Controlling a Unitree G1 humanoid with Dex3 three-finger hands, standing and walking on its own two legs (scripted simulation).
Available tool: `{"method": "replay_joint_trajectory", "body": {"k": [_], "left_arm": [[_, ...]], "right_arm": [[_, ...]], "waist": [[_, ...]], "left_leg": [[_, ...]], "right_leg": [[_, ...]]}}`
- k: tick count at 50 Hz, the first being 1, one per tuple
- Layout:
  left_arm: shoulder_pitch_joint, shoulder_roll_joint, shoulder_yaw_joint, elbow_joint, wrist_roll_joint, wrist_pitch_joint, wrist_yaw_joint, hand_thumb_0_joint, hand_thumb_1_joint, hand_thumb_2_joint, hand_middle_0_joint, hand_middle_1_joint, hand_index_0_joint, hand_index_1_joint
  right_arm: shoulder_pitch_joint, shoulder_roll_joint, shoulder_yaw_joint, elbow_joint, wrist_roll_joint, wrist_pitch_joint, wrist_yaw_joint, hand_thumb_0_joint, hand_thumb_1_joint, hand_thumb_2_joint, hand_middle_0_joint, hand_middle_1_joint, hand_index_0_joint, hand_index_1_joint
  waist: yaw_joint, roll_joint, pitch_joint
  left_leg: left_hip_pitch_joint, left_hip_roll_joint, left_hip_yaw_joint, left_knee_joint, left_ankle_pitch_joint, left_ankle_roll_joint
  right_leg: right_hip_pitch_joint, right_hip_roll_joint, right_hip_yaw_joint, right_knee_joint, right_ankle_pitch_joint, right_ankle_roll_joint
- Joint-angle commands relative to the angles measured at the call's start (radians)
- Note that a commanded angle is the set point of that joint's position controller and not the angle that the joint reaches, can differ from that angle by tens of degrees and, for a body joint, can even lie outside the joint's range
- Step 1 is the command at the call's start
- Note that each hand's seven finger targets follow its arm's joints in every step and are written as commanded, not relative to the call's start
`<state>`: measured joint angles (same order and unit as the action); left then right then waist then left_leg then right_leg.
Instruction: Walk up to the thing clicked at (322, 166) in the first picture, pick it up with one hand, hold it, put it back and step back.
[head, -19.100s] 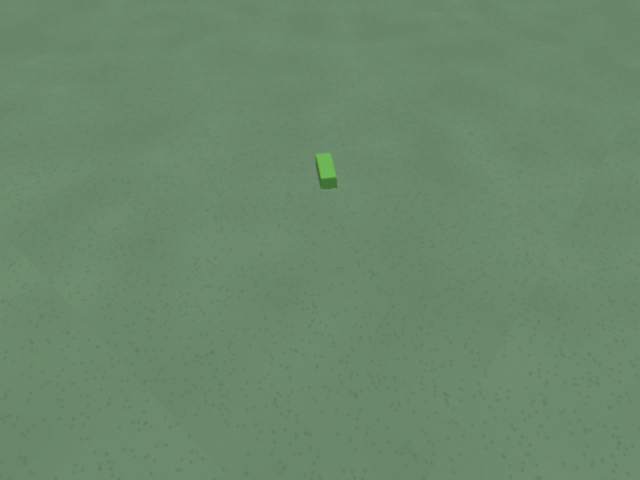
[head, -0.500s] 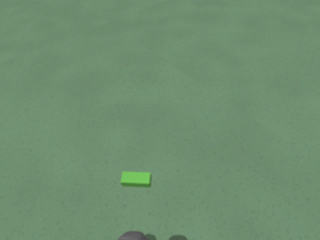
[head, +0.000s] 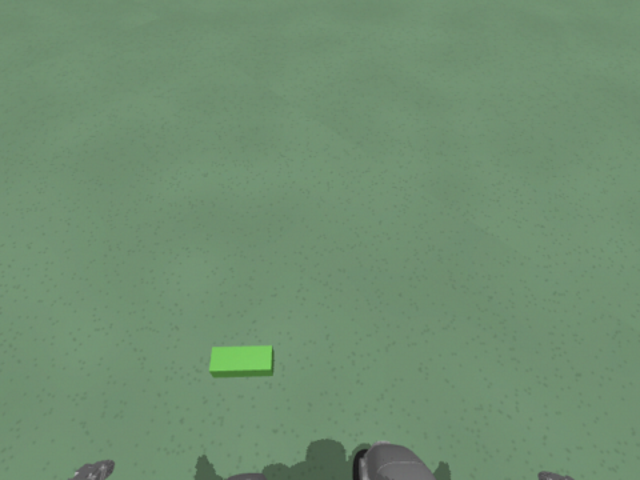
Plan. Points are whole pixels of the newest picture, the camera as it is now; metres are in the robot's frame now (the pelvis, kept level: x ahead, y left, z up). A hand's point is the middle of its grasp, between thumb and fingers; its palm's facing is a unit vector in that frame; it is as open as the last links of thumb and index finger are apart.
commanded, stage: walk up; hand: left
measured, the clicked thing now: (242, 361) +0.48 +0.23 -0.72
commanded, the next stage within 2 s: stand in 1.86 s
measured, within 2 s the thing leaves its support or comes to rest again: neither
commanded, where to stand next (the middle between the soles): +0.04 +0.00 m, yaw +0 degrees
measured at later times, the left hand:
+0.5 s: hand out of the picture -0.01 +0.30 -0.15, palm faces +0.00 -0.92 -0.38, open 7.4 cm
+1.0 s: hand out of the picture -0.02 +0.29 -0.15, palm faces -0.01 -0.93 -0.37, open 7.4 cm
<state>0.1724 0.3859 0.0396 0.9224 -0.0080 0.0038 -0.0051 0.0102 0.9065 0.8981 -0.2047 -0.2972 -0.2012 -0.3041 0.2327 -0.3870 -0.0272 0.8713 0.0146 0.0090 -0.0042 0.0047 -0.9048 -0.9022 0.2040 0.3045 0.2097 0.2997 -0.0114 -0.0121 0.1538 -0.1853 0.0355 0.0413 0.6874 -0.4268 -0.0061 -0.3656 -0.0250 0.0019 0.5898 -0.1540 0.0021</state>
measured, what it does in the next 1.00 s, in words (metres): steps on the spot: left foot, then right foot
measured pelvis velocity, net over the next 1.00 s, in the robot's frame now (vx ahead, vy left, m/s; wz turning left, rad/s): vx -0.07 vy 0.02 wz -0.01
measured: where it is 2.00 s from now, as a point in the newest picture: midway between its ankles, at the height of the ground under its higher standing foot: outside the picture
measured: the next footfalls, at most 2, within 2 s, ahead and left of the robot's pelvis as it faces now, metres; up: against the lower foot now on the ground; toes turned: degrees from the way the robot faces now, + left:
left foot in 0.28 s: -0.04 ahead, +0.12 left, +0.00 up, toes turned +3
right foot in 0.60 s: -0.03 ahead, -0.13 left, +0.00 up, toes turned -1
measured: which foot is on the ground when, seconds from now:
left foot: down 0.00-0.00, up 0.02-0.26, down 0.28-0.64, up 0.66-0.86, down 0.88-1.00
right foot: down 0.00-0.30, up 0.32-0.58, down 0.60-1.00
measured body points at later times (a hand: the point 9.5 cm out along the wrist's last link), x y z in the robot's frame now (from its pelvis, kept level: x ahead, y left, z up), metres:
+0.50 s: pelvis -0.08 +0.01 +0.01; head -0.04 +0.04 +0.45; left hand -0.01 +0.34 -0.13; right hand -0.02 -0.31 -0.10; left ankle -0.08 +0.12 -0.72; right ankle -0.05 -0.13 -0.68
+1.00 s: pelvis -0.07 +0.02 +0.01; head -0.06 +0.03 +0.46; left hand -0.01 +0.34 -0.12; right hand +0.03 -0.28 -0.10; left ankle +0.00 +0.13 -0.72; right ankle -0.08 -0.12 -0.70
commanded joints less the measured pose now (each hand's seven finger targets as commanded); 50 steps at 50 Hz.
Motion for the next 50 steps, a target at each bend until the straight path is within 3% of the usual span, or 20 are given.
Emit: {"method": "replay_joint_trajectory", "body": {"k": [1, 6, 10, 13, 14, 15, 16, 19, 25, 29, 30, 31, 32, 33, 41, 44, 45, 46, 47, 50], "left_arm": [[0.06, 0.317, 0.072, -0.093, 0.006, -0.019, 0.029, 0.0, 0.9, 0.9, -0.2, -0.3, -0.2, -0.3], [-0.077, 0.233, 0.059, -0.155, 0.033, 0.006, 0.049, 0.0, 0.9, 0.9, -0.2, -0.3, -0.2, -0.3], [-0.084, 0.251, 0.069, -0.154, 0.047, 0.018, 0.049, 0.0, 0.9, 0.9, -0.2, -0.3, -0.2, -0.3], [-0.108, 0.253, 0.066, -0.143, 0.028, 0.041, 0.036, 0.0, 0.9, 0.9, -0.2, -0.3, -0.2, -0.3], [-0.083, 0.209, 0.054, -0.139, 0.021, 0.046, 0.034, 0.0, 0.9, 0.9, -0.2, -0.3, -0.2, -0.3], [-0.134, 0.178, 0.049, -0.158, 0.01, 0.041, 0.04, 0.0, 0.9, 0.9, -0.2, -0.3, -0.2, -0.3], [-0.222, 0.261, 0.083, -0.15, 0.029, 0.034, 0.051, 0.0, 0.9, 0.9, -0.2, -0.3, -0.2, -0.3], [-0.048, 0.213, 0.075, -0.068, 0.0, 0.029, 0.035, 0.0, 0.9, 0.9, -0.2, -0.3, -0.2, -0.3], [-0.102, 0.2, 0.051, -0.073, 0.032, -0.017, 0.0, 0.0, 0.9, 0.9, -0.2, -0.3, -0.2, -0.3], [0.043, 0.186, 0.048, -0.011, 0.037, -0.049, 0.004, 0.0, 0.9, 0.9, -0.2, -0.3, -0.2, -0.3], [0.105, 0.201, 0.057, 0.008, 0.038, -0.061, 0.008, 0.0, 0.9, 0.9, -0.2, -0.3, -0.2, -0.3], [0.133, 0.276, 0.071, 0.011, 0.049, -0.071, 0.011, 0.0, 0.9, 0.9, -0.2, -0.3, -0.2, -0.3], [0.147, 0.346, 0.087, 0.013, 0.039, -0.068, 0.008, 0.0, 0.9, 0.9, -0.2, -0.3, -0.2, -0.3], [0.145, 0.369, 0.093, -0.008, 0.039, -0.072, 0.003, 0.0, 0.9, 0.9, -0.2, -0.3, -0.2, -0.3], [0.051, 0.258, 0.05, -0.068, 0.029, -0.062, 0.002, 0.0, 0.9, 0.9, -0.2, -0.3, -0.2, -0.3], [0.005, 0.186, 0.02, -0.084, 0.008, -0.036, 0.0, 0.0, 0.9, 0.9, -0.2, -0.3, -0.2, -0.3], [0.034, 0.136, 0.006, -0.085, -0.007, -0.03, 0.002, 0.0, 0.9, 0.9, -0.2, -0.3, -0.2, -0.3], [0.077, 0.171, 0.014, -0.051, -0.01, -0.015, 0.013, 0.0, 0.9, 0.9, -0.2, -0.3, -0.2, -0.3], [0.077, 0.229, 0.032, -0.021, 0.001, -0.008, 0.017, 0.0, 0.9, 0.9, -0.2, -0.3, -0.2, -0.3], [0.104, 0.206, 0.03, 0.026, 0.004, -0.014, 0.01, 0.0, 0.9, 0.9, -0.2, -0.3, -0.2, -0.3]], "right_arm": [[0.056, -0.174, -0.052, -0.059, 0.024, 0.023, -0.045, 0.0, -0.9, -0.9, 0.2, 0.3, 0.2, 0.3], [0.055, -0.201, -0.073, -0.038, 0.012, 0.033, -0.037, 0.0, -0.9, -0.9, 0.2, 0.3, 0.2, 0.3], [0.066, -0.201, -0.072, -0.018, -0.011, 0.027, -0.022, 0.0, -0.9, -0.9, 0.2, 0.3, 0.2, 0.3], [0.128, -0.198, -0.089, 0.041, -0.04, 0.014, -0.005, 0.0, -0.9, -0.9, 0.2, 0.3, 0.2, 0.3], [0.108, -0.229, -0.094, 0.032, -0.062, 0.007, -0.001, 0.0, -0.9, -0.9, 0.2, 0.3, 0.2, 0.3], [0.008, -0.374, -0.118, -0.018, -0.066, 0.005, 0.001, 0.0, -0.9, -0.9, 0.2, 0.3, 0.2, 0.3], [-0.07, -0.418, -0.127, -0.033, -0.048, -0.001, 0.001, 0.0, -0.9, -0.9, 0.2, 0.3, 0.2, 0.3], [-0.153, -0.269, -0.087, -0.038, -0.058, -0.037, -0.023, 0.0, -0.9, -0.9, 0.2, 0.3, 0.2, 0.3], [-0.007, -0.264, -0.094, -0.001, -0.064, -0.05, -0.005, 0.0, -0.9, -0.9, 0.2, 0.3, 0.2, 0.3], [-0.019, -0.284, -0.094, -0.02, -0.049, -0.03, 0.014, 0.0, -0.9, -0.9, 0.2, 0.3, 0.2, 0.3], [-0.025, -0.246, -0.081, -0.03, -0.041, -0.027, 0.017, 0.0, -0.9, -0.9, 0.2, 0.3, 0.2, 0.3], [-0.058, -0.189, -0.061, -0.064, -0.025, -0.032, 0.019, 0.0, -0.9, -0.9, 0.2, 0.3, 0.2, 0.3], [-0.094, -0.181, -0.059, -0.077, -0.031, -0.034, 0.016, 0.0, -0.9, -0.9, 0.2, 0.3, 0.2, 0.3], [-0.111, -0.217, -0.075, -0.077, -0.04, -0.035, 0.008, 0.0, -0.9, -0.9, 0.2, 0.3, 0.2, 0.3], [-0.039, -0.174, -0.073, -0.013, -0.024, -0.06, 0.024, 0.0, -0.9, -0.9, 0.2, 0.3, 0.2, 0.3], [0.045, -0.191, -0.083, 0.033, -0.032, -0.07, 0.002, 0.0, -0.9, -0.9, 0.2, 0.3, 0.2, 0.3], [0.045, -0.241, -0.089, 0.032, -0.043, -0.077, -0.005, 0.0, -0.9, -0.9, 0.2, 0.3, 0.2, 0.3], [-0.016, -0.3, -0.088, 0.008, -0.031, -0.079, -0.006, 0.0, -0.9, -0.9, 0.2, 0.3, 0.2, 0.3], [-0.065, -0.308, -0.094, 0.009, -0.031, -0.075, -0.003, 0.0, -0.9, -0.9, 0.2, 0.3, 0.2, 0.3], [-0.138, -0.26, -0.069, 0.007, -0.04, -0.078, -0.004, 0.0, -0.9, -0.9, 0.2, 0.3, 0.2, 0.3]], "waist": [[0.055, -0.251, -0.277], [0.024, -0.173, -0.3], [0.033, -0.233, -0.293], [-0.008, -0.15, -0.233], [-0.009, 0.001, -0.172], [-0.032, 0.304, -0.098], [-0.063, 0.247, 0.003], [0.051, 0.058, -0.074], [-0.057, 0.174, -0.14], [0.004, 0.208, -0.126], [0.03, 0.165, -0.159], [0.049, -0.02, -0.17], [0.066, -0.144, -0.116], [0.076, -0.13, -0.052], [0.015, -0.15, -0.095], [-0.044, -0.063, -0.145], [-0.027, 0.086, -0.172], [-0.008, 0.146, -0.186], [0.003, 0.106, -0.145], [0.032, 0.172, -0.112]], "left_leg": [[-0.22, -0.105, -0.095, 0.477, -0.272, 0.031], [-0.214, -0.094, -0.123, 0.545, -0.117, -0.002], [-0.223, -0.041, -0.062, 0.197, -0.136, -0.008], [0.011, -0.071, -0.024, -0.147, 0.042, 0.026], [0.021, 0.013, -0.202, -0.261, -0.026, 0.054], [-0.151, 0.31, -0.635, -0.458, -0.173, 0.155], [-0.378, 0.4, -0.745, -0.527, -0.184, 0.272], [-0.157, 0.197, -0.348, -0.309, 0.222, 0.149], [0.094, 0.197, -0.291, -0.295, 0.062, 0.193], [0.006, 0.167, -0.216, -0.205, 0.164, 0.185], [-0.059, 0.144, -0.181, -0.117, 0.228, 0.155], [-0.27, 0.037, -0.102, 0.046, 0.168, 0.088], [-0.405, -0.049, -0.008, 0.158, -0.097, 0.051], [-0.444, -0.026, -0.105, 0.272, -0.192, 0.046], [-0.091, -0.031, -0.01, -0.069, 0.119, 0.016], [0.181, -0.011, -0.062, -0.254, 0.305, 0.022], [0.19, 0.167, -0.308, -0.334, 0.268, 0.068], [0.007, 0.333, -0.512, -0.425, 0.065, 0.195], [-0.094, 0.327, -0.527, -0.448, -0.079, 0.223], [-0.099, 0.243, -0.357, -0.414, 0.003, 0.171]], "right_leg": [[0.303, -0.398, 0.422, -0.12, 0.944, -0.33], [0.16, -0.239, 0.184, -0.096, 0.409, -0.255], [0.202, -0.266, 0.234, -0.124, 0.052, -0.243], [-0.047, -0.213, 0.194, -0.047, -0.203, -0.155], [-0.191, -0.138, 0.149, 0.089, -0.337, -0.096], [-0.303, 0.064, 0.023, 0.305, -0.426, -0.027], [-0.2, 0.042, 0.164, 0.475, -0.452, -0.016], [-0.202, 0.097, 0.224, 0.596, -0.259, -0.028], [-0.104, 0.042, 0.057, 0.147, -0.341, 0.01], [0.125, 0.073, -0.045, -0.177, -0.235, -0.042], [0.265, 0.037, 0.018, -0.239, -0.183, -0.058], [0.393, -0.07, 0.277, -0.231, -0.216, -0.116], [0.366, -0.26, 0.527, -0.294, -0.338, -0.225], [0.295, -0.352, 0.616, -0.316, -0.301, -0.299], [0.093, -0.151, 0.152, -0.178, 0.132, -0.176], [-0.089, -0.078, 0.098, -0.005, 0.024, -0.097], [-0.14, 0.0, 0.087, 0.09, -0.111, -0.052], [-0.026, 0.027, 0.063, 0.192, -0.389, -0.029], [0.034, -0.001, 0.099, 0.264, -0.422, -0.034], [0.03, -0.031, 0.078, 0.18, -0.364, -0.038]]}}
